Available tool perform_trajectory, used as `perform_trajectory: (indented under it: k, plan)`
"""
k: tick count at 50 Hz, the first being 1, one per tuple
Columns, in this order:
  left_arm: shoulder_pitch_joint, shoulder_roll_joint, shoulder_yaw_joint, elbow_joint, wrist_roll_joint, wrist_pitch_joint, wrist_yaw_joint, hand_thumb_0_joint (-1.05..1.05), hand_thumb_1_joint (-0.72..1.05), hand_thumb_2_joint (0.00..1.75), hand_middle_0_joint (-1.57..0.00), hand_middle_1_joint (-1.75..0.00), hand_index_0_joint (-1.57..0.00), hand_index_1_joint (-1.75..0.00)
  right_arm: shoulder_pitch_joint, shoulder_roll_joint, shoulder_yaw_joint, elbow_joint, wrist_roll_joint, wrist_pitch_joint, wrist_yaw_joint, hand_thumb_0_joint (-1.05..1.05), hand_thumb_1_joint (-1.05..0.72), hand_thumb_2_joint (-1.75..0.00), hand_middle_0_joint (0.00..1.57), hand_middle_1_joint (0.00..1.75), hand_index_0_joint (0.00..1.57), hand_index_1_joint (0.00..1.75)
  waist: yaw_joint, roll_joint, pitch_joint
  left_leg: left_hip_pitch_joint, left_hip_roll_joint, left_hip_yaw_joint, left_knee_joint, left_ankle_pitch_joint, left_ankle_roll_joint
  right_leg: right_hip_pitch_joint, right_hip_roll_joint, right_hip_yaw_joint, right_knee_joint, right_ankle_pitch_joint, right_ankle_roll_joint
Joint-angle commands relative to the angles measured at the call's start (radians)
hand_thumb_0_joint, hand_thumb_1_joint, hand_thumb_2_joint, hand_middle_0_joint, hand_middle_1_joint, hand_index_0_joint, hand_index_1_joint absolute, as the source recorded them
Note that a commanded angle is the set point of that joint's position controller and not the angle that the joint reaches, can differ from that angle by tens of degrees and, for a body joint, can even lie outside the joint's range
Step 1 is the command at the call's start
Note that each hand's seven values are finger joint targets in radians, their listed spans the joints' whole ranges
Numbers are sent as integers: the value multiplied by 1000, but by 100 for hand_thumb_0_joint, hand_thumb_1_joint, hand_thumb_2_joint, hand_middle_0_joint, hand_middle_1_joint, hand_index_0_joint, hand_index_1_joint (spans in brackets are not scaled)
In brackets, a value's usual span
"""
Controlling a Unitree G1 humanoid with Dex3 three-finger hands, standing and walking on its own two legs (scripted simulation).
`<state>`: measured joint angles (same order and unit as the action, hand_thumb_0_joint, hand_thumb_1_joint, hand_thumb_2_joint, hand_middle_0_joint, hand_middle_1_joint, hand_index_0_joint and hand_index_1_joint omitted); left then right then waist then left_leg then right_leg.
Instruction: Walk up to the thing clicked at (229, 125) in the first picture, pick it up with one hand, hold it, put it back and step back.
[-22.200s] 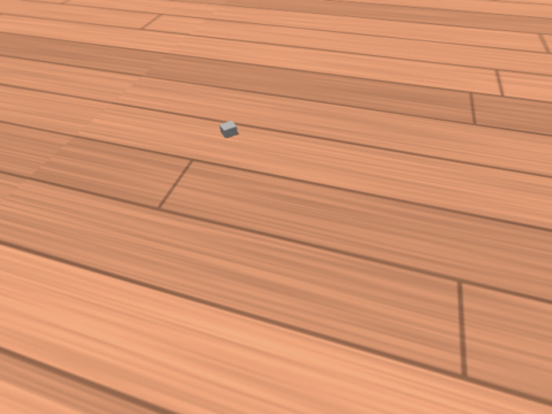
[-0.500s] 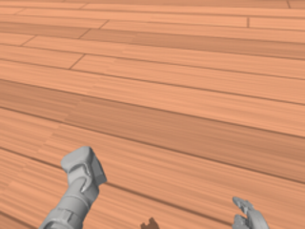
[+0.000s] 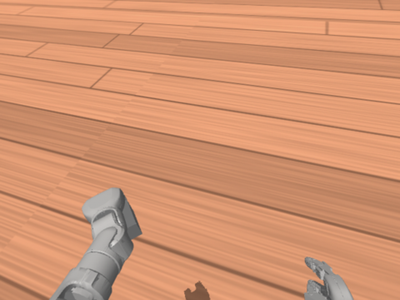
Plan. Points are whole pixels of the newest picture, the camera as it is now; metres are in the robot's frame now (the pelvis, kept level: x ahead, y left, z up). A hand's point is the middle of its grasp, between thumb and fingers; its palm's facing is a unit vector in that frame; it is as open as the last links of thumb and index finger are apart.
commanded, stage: crouch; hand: left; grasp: from above
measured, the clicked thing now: (118, 225) +0.31 +0.23 -0.06
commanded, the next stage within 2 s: none
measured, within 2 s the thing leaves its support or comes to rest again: neither
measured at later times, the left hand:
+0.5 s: hand (124, 242) +0.29 +0.23 -0.11, palm faces -0.44 -0.20 -0.88, open 9.7 cm
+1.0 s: hand (149, 255) +0.35 +0.23 -0.36, palm faces -0.35 -0.22 -0.91, open 9.7 cm
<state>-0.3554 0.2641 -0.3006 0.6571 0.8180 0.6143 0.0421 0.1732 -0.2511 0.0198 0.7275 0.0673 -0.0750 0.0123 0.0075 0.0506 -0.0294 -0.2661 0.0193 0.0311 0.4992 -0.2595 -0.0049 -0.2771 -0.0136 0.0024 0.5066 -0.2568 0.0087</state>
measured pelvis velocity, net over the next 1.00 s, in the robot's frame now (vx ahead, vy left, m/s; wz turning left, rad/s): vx -0.08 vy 0.00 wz -0.03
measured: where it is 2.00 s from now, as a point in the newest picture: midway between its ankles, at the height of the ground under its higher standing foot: outside the picture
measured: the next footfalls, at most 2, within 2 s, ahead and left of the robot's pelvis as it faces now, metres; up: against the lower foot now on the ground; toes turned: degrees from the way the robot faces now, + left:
none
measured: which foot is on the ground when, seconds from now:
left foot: down 0.00-1.00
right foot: down 0.00-1.00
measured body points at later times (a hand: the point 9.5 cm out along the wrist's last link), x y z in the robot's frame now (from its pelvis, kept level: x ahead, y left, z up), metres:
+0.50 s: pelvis -0.01 +0.00 -0.01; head +0.04 +0.00 +0.44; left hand +0.31 +0.23 -0.06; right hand +0.12 -0.25 -0.13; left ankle +0.00 +0.12 -0.74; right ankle +0.00 -0.12 -0.74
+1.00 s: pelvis -0.08 +0.00 -0.23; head +0.11 +0.01 +0.18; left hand +0.36 +0.24 -0.31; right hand -0.03 -0.25 -0.36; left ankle +0.00 +0.12 -0.74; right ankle +0.00 -0.12 -0.74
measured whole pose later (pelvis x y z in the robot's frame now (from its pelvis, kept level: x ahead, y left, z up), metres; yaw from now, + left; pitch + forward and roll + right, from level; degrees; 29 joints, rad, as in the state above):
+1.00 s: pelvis -0.08 +0.00 -0.23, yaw -2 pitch +33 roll -3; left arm -0.84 0.36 0.05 1.37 0.82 0.34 0.51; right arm 0.18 -0.22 -0.01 0.84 -0.06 -0.15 0.10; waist -0.17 0.05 -0.19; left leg -1.67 0.05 -0.02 1.69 -0.60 0.00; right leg -1.66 0.01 -0.02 1.65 -0.57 0.01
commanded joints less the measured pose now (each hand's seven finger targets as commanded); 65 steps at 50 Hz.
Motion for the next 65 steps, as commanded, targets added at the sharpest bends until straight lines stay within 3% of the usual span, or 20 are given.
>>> perform_trajectory:
  k: [1,4,6,7,13,20,21,23,28,31,34,39,45,48,52,53,54,57,61,65]
  plan:
    - [-360,154,63,-180,35,-5,40,0,55,70,-96,-66,-95,-67,-79,-120,-41,-134,-4,-54,-1,0,-89,-90,20,30,20,30,6,-36,-275,101,-32,0,-39,281,19,100,36,-17,-51,261,-12]
    - [-346,158,71,-134,37,-1,54,0,55,75,-98,-65,-96,-67,-76,-119,-36,-135,-4,-49,-1,0,-90,-90,20,30,20,30,-1,-51,-259,97,-32,0,-41,269,19,103,36,-14,-55,252,-12]
    - [-352,163,74,-159,48,-8,61,0,47,65,-86,-64,-86,-62,-80,-119,-36,-140,-4,-48,-1,0,-84,-89,20,30,20,30,4,-43,-252,93,-33,-2,-48,250,18,93,37,-14,-60,232,-14]
    - [-350,156,72,-160,50,-10,62,0,51,58,-89,-59,-92,-57,-80,-119,-40,-138,-2,-47,-1,0,-86,-89,20,30,20,30,8,-43,-260,91,-33,0,-44,255,20,95,35,-14,-59,239,-13]
    - [-293,117,62,-63,40,-35,95,0,57,61,-94,-60,-96,-58,-48,-123,-45,-128,-6,-50,5,0,-86,-89,20,30,20,30,-14,-96,-201,52,-33,2,-36,216,21,64,33,-14,-58,206,-9]
    - [-383,109,89,102,51,-108,208,0,50,52,-90,-56,-92,-53,32,-135,-63,-75,-20,-67,15,0,-86,-89,20,30,20,30,-51,-79,-209,-7,-26,2,22,201,11,-14,35,-12,-1,199,-17]
    - [-401,80,79,141,54,-120,226,0,50,49,-88,-56,-92,-53,47,-132,-62,-63,-24,-67,19,0,-86,-89,20,30,20,30,-70,-86,-213,-24,-25,3,48,206,13,-40,34,-11,20,214,-18]
    - [-443,120,113,204,70,-148,268,0,48,49,-86,-58,-90,-54,79,-137,-69,-46,-27,-68,21,0,-86,-89,20,30,20,30,-75,-86,-235,-95,-26,9,112,197,13,-85,30,-6,72,214,-16]
    - [-522,72,151,395,86,-224,372,0,49,46,-88,-55,-92,-51,108,-143,-91,-15,-56,-75,39,0,-87,-89,20,30,20,30,-107,-74,-328,-365,-20,13,374,129,-3,-348,33,-2,328,150,-27]
    - [-556,100,205,467,86,-251,446,0,50,45,-89,-53,-93,-50,121,-144,-95,-22,-79,-77,55,0,-87,-89,20,30,20,30,-104,-20,-439,-520,-19,13,536,89,-12,-523,36,-5,492,106,-34]
    - [-634,161,242,521,95,-265,501,0,59,60,-99,-56,-100,-55,123,-155,-94,-21,-88,-78,66,0,-87,-89,20,30,20,30,-113,29,-527,-667,-20,-2,656,23,-13,-667,37,-19,614,42,-41]
    - [-761,213,300,568,41,-243,559,0,60,65,-102,-57,-102,-57,121,-181,-96,-12,-104,-93,76,0,-87,-89,20,30,20,30,-139,99,-657,-798,-4,-53,769,-106,-20,-896,46,-47,775,-92,-58]
    - [-830,272,344,565,-5,-254,532,0,71,65,-108,-61,-110,-59,123,-174,-93,33,-122,-109,78,0,-88,-89,20,30,20,30,-171,76,-810,-978,-8,-38,942,-155,5,-946,47,-54,908,-123,-48]
    - [-842,352,353,579,47,-292,496,0,72,65,-111,-58,-112,-57,126,-165,-86,53,-129,-106,70,0,-88,-89,20,30,20,30,-180,74,-787,-1109,-13,-29,1031,-228,21,-1003,47,-42,949,-195,-42]
    - [-836,384,362,569,71,-353,464,0,71,51,-107,-52,-110,-49,115,-151,-79,60,-139,-109,69,0,-87,-89,20,30,20,30,-194,95,-767,-1178,-15,-52,1105,-317,22,-1169,41,-52,1025,-320,-44]
    - [-823,343,344,625,79,-357,459,0,69,51,-106,-52,-109,-49,126,-164,-76,62,-141,-107,70,0,-87,-89,20,30,20,30,-213,81,-757,-1177,-11,-60,1123,-333,20,-1214,36,-62,1043,-326,-43]
    - [-838,364,350,604,84,-372,458,0,68,47,-105,-49,-108,-46,121,-168,-76,66,-142,-110,68,0,-87,-89,20,30,20,30,-207,98,-754,-1194,-11,-64,1133,-339,18,-1244,39,-67,1069,-338,-46]
    - [-859,325,335,633,99,-387,463,0,68,51,-105,-51,-108,-48,130,-179,-72,71,-148,-119,72,0,-87,-89,20,30,20,30,-228,121,-747,-1215,-11,-76,1171,-351,14,-1333,32,-81,1122,-332,-46]
    - [-916,360,359,596,100,-403,483,0,65,51,-104,-51,-106,-48,148,-195,-69,86,-158,-130,83,0,-87,-89,20,30,20,30,-232,159,-811,-1213,-8,-71,1243,-265,11,-1363,28,-88,1200,-237,-46]
    - [-907,387,381,612,130,-409,497,0,60,52,-102,-49,-103,-47,169,-206,-64,94,-169,-130,97,0,-88,-89,20,30,20,30,-226,190,-839,-1226,-9,-63,1308,-180,7,-1372,23,-92,1269,-152,-46]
